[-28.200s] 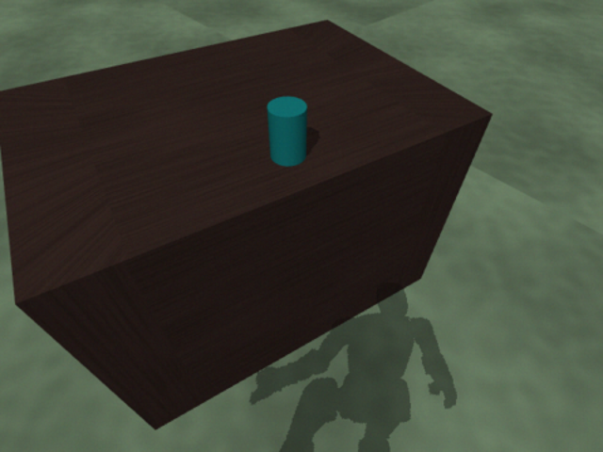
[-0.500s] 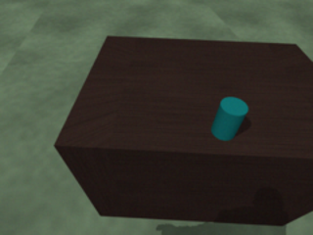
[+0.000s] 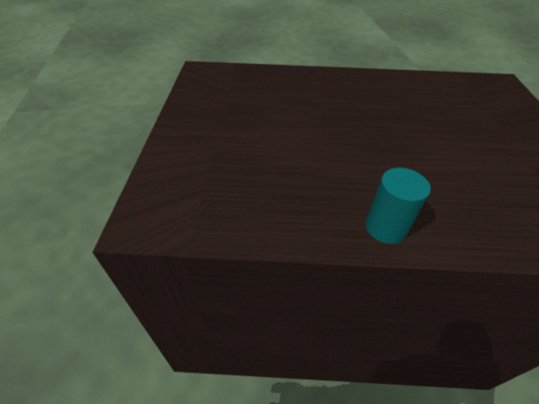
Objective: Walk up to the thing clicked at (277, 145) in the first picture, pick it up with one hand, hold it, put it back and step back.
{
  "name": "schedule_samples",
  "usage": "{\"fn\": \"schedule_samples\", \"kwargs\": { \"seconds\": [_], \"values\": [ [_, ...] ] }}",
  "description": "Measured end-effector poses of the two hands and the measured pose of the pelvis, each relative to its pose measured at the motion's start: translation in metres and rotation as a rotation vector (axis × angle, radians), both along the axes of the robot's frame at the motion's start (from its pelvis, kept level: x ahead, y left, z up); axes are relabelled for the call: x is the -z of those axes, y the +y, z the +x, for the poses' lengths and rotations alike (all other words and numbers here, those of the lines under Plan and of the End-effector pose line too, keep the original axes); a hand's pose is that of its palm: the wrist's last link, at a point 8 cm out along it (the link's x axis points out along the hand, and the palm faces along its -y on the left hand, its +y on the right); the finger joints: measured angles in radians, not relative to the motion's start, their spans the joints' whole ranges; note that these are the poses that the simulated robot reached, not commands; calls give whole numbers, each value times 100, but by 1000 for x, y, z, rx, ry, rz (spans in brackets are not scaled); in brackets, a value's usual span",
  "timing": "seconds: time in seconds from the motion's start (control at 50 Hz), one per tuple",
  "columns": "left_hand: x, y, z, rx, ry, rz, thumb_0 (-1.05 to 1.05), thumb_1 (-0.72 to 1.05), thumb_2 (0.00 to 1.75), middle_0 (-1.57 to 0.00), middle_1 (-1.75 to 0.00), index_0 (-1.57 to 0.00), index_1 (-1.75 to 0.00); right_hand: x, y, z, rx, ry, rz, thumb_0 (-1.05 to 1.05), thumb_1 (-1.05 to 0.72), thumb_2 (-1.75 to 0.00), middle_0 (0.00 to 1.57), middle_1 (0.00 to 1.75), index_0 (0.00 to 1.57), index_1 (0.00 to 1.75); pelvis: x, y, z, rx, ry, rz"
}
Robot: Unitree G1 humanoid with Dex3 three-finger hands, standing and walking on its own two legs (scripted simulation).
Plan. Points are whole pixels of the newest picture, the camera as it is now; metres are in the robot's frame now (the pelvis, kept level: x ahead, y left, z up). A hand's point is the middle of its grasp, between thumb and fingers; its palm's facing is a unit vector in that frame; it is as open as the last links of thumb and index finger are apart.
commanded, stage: stand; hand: right
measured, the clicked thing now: (395, 206) +0.46 -0.22 +0.03
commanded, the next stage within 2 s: step back in 0.60 s
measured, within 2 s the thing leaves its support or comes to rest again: neither
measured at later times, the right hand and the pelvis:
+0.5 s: hand out of the picture +0.07 -0.25 -0.16, palm faces -0.03 +0.94 -0.34, open 7.4 cm; pelvis +0.01 +0.00 +0.00, yaw +0 degrees
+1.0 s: hand out of the picture +0.03 -0.26 -0.17, palm faces -0.03 +0.91 -0.42, open 7.4 cm; pelvis -0.05 +0.03 -0.03, yaw +2 degrees
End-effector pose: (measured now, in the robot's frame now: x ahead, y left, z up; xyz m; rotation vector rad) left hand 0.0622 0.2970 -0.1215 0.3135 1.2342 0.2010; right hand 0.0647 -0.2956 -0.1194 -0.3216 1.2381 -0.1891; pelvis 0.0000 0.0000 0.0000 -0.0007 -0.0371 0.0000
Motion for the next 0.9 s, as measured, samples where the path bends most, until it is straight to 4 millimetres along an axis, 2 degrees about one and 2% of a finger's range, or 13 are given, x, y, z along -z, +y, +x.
{"fn": "schedule_samples", "kwargs": {
  "seconds": [0.62, 0.8, 0.9],
  "values": [
    [0, -2, 5, -12, 6, 3, 0, 90, 90, -20, -30, -20, -30, 1, -3, 8, 3, 4, 4, 0, -90, -90, 20, 30, 20, 30, 0, -3, 6, -1, 8, 1],
    [7, 12, 0, -32, -25, 38, 0, 90, 90, -20, -30, -20, -30, 8, -18, 7, -6, -5, -29, 0, -90, -90, 20, 30, 20, 30, 14, -4, -25, -11, 7, -11],
    [12, 24, -6, -17, -52, 44, 0, 90, 90, -20, -30, -20, -30, 11, -18, -5, -13, -12, -61, 0, -91, -90, 20, 30, 20, 30, 23, 8, -42, -21, -7, -9]
  ]
}}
